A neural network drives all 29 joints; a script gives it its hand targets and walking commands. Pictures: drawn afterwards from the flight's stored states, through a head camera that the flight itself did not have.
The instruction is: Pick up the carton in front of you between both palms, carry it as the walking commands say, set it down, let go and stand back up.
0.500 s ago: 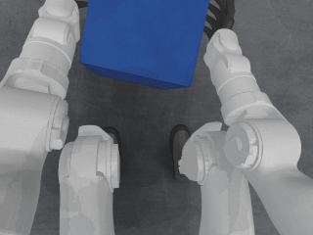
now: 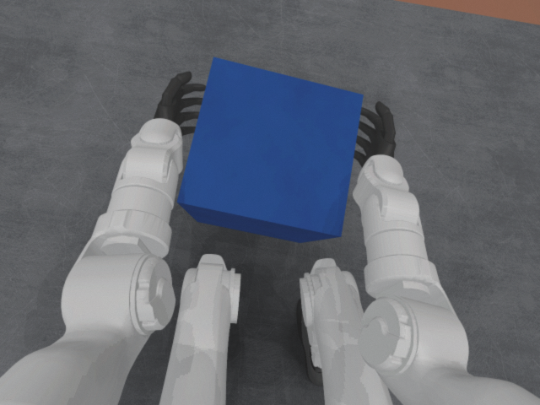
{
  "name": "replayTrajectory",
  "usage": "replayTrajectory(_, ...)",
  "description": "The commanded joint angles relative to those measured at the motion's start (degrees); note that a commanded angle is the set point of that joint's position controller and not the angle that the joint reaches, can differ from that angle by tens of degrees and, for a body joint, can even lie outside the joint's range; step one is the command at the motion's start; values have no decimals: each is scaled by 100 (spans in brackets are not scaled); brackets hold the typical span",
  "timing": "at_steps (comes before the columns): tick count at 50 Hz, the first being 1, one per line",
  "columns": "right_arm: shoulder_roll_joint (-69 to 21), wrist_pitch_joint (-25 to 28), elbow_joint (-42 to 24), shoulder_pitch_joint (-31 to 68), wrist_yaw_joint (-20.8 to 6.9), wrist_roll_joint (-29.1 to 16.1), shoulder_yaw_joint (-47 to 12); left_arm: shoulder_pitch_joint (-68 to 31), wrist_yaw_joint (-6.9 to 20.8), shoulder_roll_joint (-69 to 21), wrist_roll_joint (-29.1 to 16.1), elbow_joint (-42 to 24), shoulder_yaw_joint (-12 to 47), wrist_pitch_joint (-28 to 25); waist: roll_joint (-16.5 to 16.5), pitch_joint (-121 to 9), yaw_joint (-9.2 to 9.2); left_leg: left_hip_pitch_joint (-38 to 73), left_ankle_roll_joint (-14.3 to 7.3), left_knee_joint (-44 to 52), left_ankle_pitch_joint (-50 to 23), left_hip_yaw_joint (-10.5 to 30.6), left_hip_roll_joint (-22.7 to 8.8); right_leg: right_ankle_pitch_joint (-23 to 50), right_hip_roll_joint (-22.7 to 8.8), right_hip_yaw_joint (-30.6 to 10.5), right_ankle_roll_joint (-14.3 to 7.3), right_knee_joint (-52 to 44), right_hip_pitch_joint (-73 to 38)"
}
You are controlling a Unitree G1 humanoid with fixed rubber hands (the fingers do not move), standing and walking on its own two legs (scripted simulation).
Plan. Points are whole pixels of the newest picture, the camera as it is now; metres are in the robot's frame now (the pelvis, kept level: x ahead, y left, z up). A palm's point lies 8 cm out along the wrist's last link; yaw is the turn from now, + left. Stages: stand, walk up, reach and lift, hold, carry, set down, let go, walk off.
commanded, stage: reach and lift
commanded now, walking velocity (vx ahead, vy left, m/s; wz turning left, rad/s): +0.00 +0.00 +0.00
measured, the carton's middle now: (265, 169) +0.47 +0.03 -0.15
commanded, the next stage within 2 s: none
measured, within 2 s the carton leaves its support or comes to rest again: neither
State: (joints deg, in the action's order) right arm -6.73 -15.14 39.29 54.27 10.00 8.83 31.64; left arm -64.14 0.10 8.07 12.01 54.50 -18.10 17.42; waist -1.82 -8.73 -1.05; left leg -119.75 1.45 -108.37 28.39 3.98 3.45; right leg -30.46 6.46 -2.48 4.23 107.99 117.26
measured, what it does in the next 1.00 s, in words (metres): rises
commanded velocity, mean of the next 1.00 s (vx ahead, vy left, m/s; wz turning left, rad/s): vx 0.00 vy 0.00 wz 0.00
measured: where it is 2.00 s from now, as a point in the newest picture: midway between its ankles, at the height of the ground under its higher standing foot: (264, 352)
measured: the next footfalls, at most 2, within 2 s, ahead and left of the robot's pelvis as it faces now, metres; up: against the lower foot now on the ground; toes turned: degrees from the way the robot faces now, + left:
none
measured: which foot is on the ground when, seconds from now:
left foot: down 0.00-1.00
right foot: down 0.00-1.00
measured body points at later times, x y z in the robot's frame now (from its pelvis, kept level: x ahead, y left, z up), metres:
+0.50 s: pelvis +0.04 +0.00 +0.13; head +0.20 +0.02 +0.54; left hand +0.47 +0.17 +0.08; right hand +0.46 -0.13 +0.09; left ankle +0.12 +0.12 -0.42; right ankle +0.11 -0.13 -0.42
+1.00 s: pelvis +0.09 +0.00 +0.27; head +0.14 +0.01 +0.71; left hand +0.42 +0.16 +0.24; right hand +0.43 -0.14 +0.24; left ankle +0.12 +0.12 -0.42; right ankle +0.11 -0.13 -0.42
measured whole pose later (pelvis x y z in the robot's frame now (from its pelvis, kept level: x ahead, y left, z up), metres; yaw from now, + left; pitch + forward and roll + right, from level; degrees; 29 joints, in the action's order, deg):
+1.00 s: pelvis +0.09 +0.00 +0.27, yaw +3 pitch +16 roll +0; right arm -10.5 -18.8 29.9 21.1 4.6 12.6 20.7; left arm -21.2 -2.0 -6.9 13.0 31.0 -17.2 20.6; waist -1.1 -10.5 -0.3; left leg -46.4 0.7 -50.0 19.9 3.9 2.2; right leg -22.0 3.1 -5.3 0.7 50.8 45.1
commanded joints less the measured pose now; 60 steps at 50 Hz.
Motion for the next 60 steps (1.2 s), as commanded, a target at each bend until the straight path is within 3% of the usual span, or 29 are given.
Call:
replayTrajectory(1, -5432, -106, 258, 4040, -1391, -470, -3003, -2632, 1248, -5747, -438, -255, 1518, -144, 192, -4751, 258, 3195, -281, 1497, -137, -611, 496, 64, 585, 679, -157, -1438, -2220)
replayTrajectory(2, -5453, -69, 119, 3844, -1405, -457, -3046, -2591, 1261, -6027, -506, -459, 1725, -145, 364, -5171, 106, 3538, -247, 1590, -331, -612, 520, 284, 603, 697, -148, -1495, -2551)
replayTrajectory(3, -5584, -67, 75, 3942, -1412, -509, -3151, -2496, 1290, -6053, -489, -395, 1690, -126, 383, -5239, 255, 3559, -224, 1589, -472, -672, 544, 368, 593, 601, -148, -1590, -2671)
replayTrajectory(4, -5641, -75, -1, 3678, -1390, -531, -3283, -2596, 1318, -6232, -646, -640, 1847, -157, 261, -5436, 66, 3665, -223, 1636, -542, -697, 542, 514, 610, 603, -128, -1724, -3009)
replayTrajectory(12, -5903, -145, -412, 3201, -1459, -848, -3984, -1943, 1304, -6431, -883, -1321, 2502, -51, 413, -5597, 231, 4767, -158, 2325, -950, -590, 547, 839, 573, 533, -121, -2247, -3628)
replayTrajectory(13, -5821, -149, -414, 3087, -1476, -805, -4040, -2159, 1293, -6503, -977, -1695, 2700, -71, 458, -5863, 127, 4942, -139, 2340, -1030, -626, 574, 901, 555, 500, -135, -2347, -3834)
replayTrajectory(16, -5916, -171, -596, 2977, -1551, -941, -4245, -1677, 1261, -6733, -1003, -1535, 2775, 14, 459, -5632, 163, 5290, -134, 2616, -1077, -545, 567, 889, 534, 478, -149, -2584, -4093)
replayTrajectory(17, -5930, -219, -378, 2633, -1564, -895, -4253, -1674, 1278, -6752, -1081, -1581, 2892, 21, 396, -5536, 55, 5450, -106, 2720, -956, -522, 549, 798, 513, 468, -144, -2718, -4205)
replayTrajectory(18, -5996, -227, -418, 2611, -1579, -918, -4262, -1736, 1287, -6804, -1100, -1735, 3008, 22, 581, -5437, 140, 5512, -109, 2820, -1018, -541, 577, 868, 524, 381, -177, -2843, -4319)
replayTrajectory(19, -5975, -224, -507, 2666, -1634, -951, -4338, -1374, 1259, -6830, -1073, -1622, 2932, 41, 455, -5516, 213, 5869, -115, 2942, -1124, -451, 550, 829, 501, 439, -154, -2836, -4220)
replayTrajectory(20, -6068, -215, -437, 2215, -1651, -850, -4255, -1290, 1258, -6886, -1043, -1648, 3008, 43, 571, -5208, 58, 5853, -93, 3086, -1197, -455, 561, 964, 510, 381, -193, -3055, -4367)
replayTrajectory(21, -6019, -257, -259, 2104, -1659, -761, -4239, -1342, 1256, -6915, -1085, -1770, 2954, -9, 342, -5231, 73, 5910, -104, 3100, -1249, -419, 563, 984, 481, 365, -183, -3159, -4513)
replayTrajectory(22, -6087, -251, -228, 1958, -1680, -762, -4220, -1305, 1250, -6945, -1035, -1750, 3057, -5, 558, -5082, 110, 5889, -91, 3224, -1206, -493, 576, 1060, 495, 303, -211, -3274, -4690)
replayTrajectory(23, -6028, -266, -210, 1931, -1694, -720, -4101, -1087, 1223, -6923, -1000, -1573, 2905, 19, 380, -4707, 3, 6063, -120, 3381, -1125, -350, 529, 904, 460, 343, -189, -3401, -4556)
replayTrajectory(26, -6160, -235, -249, 1625, -1751, -635, -4091, -737, 1174, -7036, -846, -1664, 2867, 8, 489, -4671, 204, 6555, -117, 3752, -1315, -350, 569, 995, 456, 241, -218, -3749, -4832)
replayTrajectory(30, -5973, -218, -13, 1373, -1837, -544, -4034, -491, 1136, -7023, -795, -1547, 2825, 17, 536, -3991, 61, 6947, -119, 4240, -1237, -211, 483, 872, 393, 176, -296, -4168, -5016)
replayTrajectory(35, -6045, -232, -159, 802, -1928, -441, -4088, 102, 1127, -7197, -769, -1739, 2961, 42, 420, -3884, 39, 7737, -116, 4799, -1583, -86, 449, 1220, 311, 51, -343, -4769, -5909)
replayTrajectory(36, -6129, -270, -116, 659, -1924, -480, -4186, 205, 1137, -7141, -727, -1773, 2877, 34, 294, -3722, 150, 7802, -135, 4897, -1611, -95, 427, 1305, 314, 48, -323, -4888, -6060)
replayTrajectory(39, -6146, -282, -192, 360, -1965, -384, -4182, 377, 1143, -7242, -758, -1937, 3060, 35, 354, -3595, 21, 8297, -136, 5232, -1790, -35, 409, 1506, 252, -47, -369, -5255, -6538)
replayTrajectory(40, -6056, -293, -200, 344, -1976, -433, -4255, 584, 1156, -7140, -702, -1840, 2986, 69, 312, -3363, 137, 8394, -158, 5364, -1966, -15, 385, 1610, 222, -90, -362, -5392, -6611)
replayTrajectory(41, -6132, -311, -298, 156, -1999, -388, -4310, 530, 1155, -7263, -773, -2007, 3139, 69, 372, -3452, 20, 8554, -136, 5490, -2028, 19, 383, 1795, 226, -108, -407, -5490, -6941)
replayTrajectory(42, -6087, -357, -201, 76, -2022, -391, -4254, 707, 1144, -7250, -746, -2053, 3111, 82, 399, -3346, 205, 8640, -145, 5616, -2053, 38, 381, 1798, 173, -174, -426, -5626, -7162)
replayTrajectory(43, -6140, -345, -348, -69, -2036, -414, -4337, 887, 1139, -7332, -821, -2138, 3216, 77, 273, -3294, 26, 8894, -160, 5728, -2121, 71, 359, 1858, 192, -139, -390, -5770, -7275)
replayTrajectory(44, -6259, -351, -346, -279, -2059, -425, -4440, 1021, 1134, -7213, -761, -2201, 3269, 73, 284, -3253, 165, 9070, -158, 5873, -2369, 78, 349, 2129, 159, -186, -367, -5882, -7409)
replayTrajectory(45, -6177, -392, -353, -423, -2044, -345, -4404, 1022, 1137, -7207, -754, -2185, 3291, 101, 264, -3058, -6, 9151, -164, 6011, -2484, 98, 338, 2355, 122, -230, -383, -6048, -7641)
replayTrajectory(46, -6134, -422, -305, -538, -2062, -357, -4427, 1327, 1142, -7245, -709, -2201, 3267, 121, 285, -3004, 137, 9406, -150, 6162, -2539, 108, 331, 2293, 134, -218, -377, -6205, -7756)
replayTrajectory(47, -6065, -427, -362, -516, -2060, -337, -4474, 1109, 1162, -7114, -755, -2373, 3311, 109, 212, -2888, 38, 9384, -163, 6203, -2568, 79, 325, 2309, 93, -257, -388, -6346, -7866)
replayTrajectory(52, -6215, -633, -454, -753, -2101, -318, -4571, 1442, 1213, -7168, -787, -2470, 3473, 333, 165, -2298, 193, 10002, -187, 6975, -2573, 87, 302, 2517, 18, -371, -386, -7026, -8801)
replayTrajectory(60, -6252, -1256, -858, -1426, -2271, -401, -4659, 1746, 1310, -7155, -907, -3041, 3634, 945, 129, -1563, 117, 11107, -182, 7968, -2936, 1, 246, 3141, -147, -419, -321, -8112, -10040)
